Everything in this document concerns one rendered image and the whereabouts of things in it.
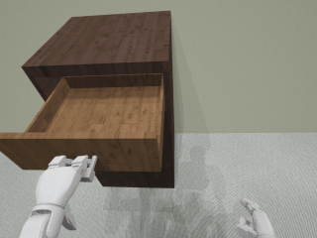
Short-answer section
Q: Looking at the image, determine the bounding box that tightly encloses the right robot hand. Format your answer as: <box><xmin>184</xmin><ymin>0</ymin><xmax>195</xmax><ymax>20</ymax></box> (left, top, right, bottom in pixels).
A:
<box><xmin>236</xmin><ymin>197</ymin><xmax>275</xmax><ymax>238</ymax></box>

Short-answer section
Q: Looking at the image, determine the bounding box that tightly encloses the handle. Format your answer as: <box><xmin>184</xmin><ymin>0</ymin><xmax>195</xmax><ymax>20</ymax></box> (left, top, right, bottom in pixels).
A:
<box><xmin>62</xmin><ymin>155</ymin><xmax>98</xmax><ymax>182</ymax></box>

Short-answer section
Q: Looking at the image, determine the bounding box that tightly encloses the drawer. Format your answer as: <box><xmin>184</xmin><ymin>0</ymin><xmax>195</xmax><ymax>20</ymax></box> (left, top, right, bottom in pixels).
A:
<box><xmin>0</xmin><ymin>73</ymin><xmax>165</xmax><ymax>173</ymax></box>

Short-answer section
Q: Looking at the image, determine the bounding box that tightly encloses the cabinet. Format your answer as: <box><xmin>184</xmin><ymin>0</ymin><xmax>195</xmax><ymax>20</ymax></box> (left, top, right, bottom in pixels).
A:
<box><xmin>21</xmin><ymin>10</ymin><xmax>174</xmax><ymax>188</ymax></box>

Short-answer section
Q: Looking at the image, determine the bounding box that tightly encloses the left robot hand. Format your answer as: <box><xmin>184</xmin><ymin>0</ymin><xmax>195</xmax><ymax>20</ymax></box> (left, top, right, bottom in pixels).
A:
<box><xmin>35</xmin><ymin>155</ymin><xmax>91</xmax><ymax>231</ymax></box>

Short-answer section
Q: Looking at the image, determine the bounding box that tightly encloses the left robot forearm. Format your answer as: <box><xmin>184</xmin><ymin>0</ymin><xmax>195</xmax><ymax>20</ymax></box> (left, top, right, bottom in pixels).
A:
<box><xmin>19</xmin><ymin>203</ymin><xmax>65</xmax><ymax>238</ymax></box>

